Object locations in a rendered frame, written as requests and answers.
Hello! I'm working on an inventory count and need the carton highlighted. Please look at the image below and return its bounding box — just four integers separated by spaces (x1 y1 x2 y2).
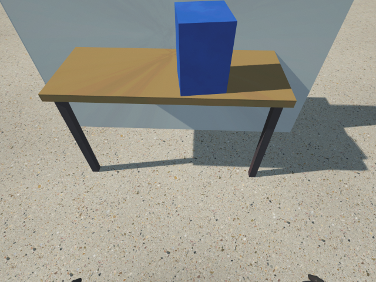
174 1 237 96

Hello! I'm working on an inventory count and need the table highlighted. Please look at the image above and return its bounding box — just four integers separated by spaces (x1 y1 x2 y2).
38 47 297 177

